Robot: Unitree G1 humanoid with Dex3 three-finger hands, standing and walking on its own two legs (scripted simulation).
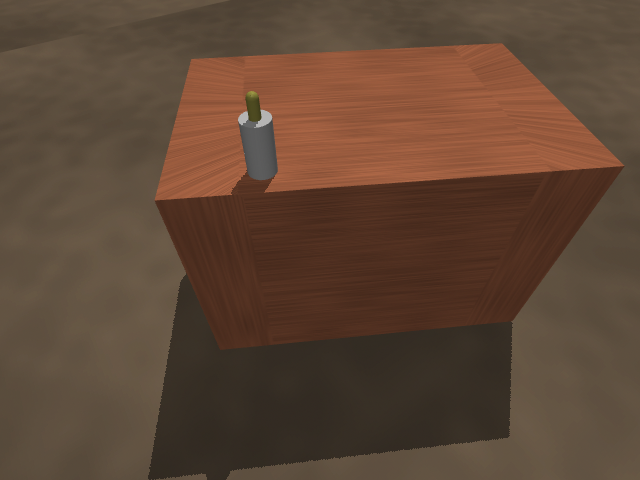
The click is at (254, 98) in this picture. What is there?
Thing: necked bottle
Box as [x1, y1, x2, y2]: [238, 91, 277, 179]
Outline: 250,91 246,94 245,97 247,110 238,117 238,122 248,174 256,179 266,179 273,176 277,171 271,115 267,111 259,109 258,96 255,92
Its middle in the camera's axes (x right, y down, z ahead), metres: -0.13 -0.22 +0.81
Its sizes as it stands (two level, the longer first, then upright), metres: 0.069 0.069 0.189
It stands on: a support 0.70 m high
